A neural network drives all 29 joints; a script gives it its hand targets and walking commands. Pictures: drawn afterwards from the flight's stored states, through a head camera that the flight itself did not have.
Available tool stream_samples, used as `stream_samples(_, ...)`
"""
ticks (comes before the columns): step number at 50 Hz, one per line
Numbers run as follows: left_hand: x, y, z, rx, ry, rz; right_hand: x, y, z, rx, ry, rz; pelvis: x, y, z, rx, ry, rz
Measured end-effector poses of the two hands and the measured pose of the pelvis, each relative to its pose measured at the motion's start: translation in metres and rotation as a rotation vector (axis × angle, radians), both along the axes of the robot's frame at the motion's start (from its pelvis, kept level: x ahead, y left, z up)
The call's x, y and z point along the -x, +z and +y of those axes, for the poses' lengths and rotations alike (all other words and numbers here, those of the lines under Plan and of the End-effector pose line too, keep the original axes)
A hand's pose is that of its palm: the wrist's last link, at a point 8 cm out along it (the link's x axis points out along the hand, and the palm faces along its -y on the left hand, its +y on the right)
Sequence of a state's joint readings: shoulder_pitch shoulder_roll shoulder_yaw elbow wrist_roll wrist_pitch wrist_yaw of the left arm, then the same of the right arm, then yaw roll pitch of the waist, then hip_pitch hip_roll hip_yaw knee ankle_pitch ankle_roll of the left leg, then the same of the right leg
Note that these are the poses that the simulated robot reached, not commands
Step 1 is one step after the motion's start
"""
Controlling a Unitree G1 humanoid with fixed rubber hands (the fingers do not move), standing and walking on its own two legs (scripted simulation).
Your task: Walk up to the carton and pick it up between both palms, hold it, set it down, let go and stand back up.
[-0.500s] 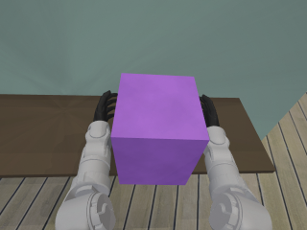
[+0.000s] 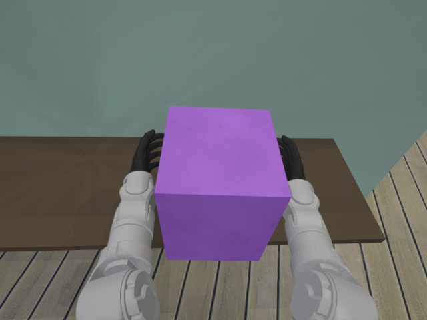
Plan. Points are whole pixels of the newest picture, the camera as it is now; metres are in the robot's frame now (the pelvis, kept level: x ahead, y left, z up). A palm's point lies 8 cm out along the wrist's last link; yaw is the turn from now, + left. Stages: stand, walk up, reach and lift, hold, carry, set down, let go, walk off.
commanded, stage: reach and lift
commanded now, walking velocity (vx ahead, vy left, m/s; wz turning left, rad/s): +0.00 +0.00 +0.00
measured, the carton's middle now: (216, 187) +0.39 +0.03 +0.03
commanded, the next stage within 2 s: none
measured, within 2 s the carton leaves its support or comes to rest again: leaves its support in 0.36 s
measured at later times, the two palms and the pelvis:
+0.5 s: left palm (148, 162) +0.39 +0.16 +0.10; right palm (302, 174) +0.39 -0.13 +0.10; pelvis -0.01 +0.00 +0.00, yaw +0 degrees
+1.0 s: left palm (138, 158) +0.37 +0.17 +0.13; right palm (302, 170) +0.38 -0.12 +0.12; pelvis -0.02 -0.01 +0.00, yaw +0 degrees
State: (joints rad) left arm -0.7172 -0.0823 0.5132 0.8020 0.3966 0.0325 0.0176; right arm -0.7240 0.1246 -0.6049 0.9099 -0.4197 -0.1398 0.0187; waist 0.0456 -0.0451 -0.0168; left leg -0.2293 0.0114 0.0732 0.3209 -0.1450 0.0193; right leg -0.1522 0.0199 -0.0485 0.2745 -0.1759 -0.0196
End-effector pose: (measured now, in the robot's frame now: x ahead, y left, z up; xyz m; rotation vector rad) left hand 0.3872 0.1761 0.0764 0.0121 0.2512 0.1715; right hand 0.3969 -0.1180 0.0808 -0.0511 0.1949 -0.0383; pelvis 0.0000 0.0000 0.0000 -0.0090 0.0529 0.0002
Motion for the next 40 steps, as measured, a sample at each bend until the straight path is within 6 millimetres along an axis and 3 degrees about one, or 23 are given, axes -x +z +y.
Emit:
stream_samples(15, 0.000, 0.002, -0.002, 0.000, -0.001, -0.007, 0.001, 0.000, -0.002, 0.003, -0.005, -0.013, 0.000, 0.000, -0.001, 0.001, 0.006, 0.013)
stream_samples(27, 0.001, 0.025, -0.016, 0.002, -0.017, -0.103, 0.010, 0.018, -0.015, 0.050, -0.031, -0.121, 0.009, 0.001, -0.006, -0.002, 0.001, -0.022)
stream_samples(34, 0.009, 0.014, -0.013, 0.016, -0.010, -0.027, 0.018, 0.008, -0.012, 0.027, -0.033, -0.049, 0.015, 0.002, -0.008, -0.003, -0.004, -0.023)
stream_samples(40, 0.013, 0.027, -0.009, 0.001, -0.003, -0.067, 0.018, 0.020, -0.007, 0.028, -0.024, -0.091, 0.015, 0.001, -0.007, 0.000, -0.007, -0.015)
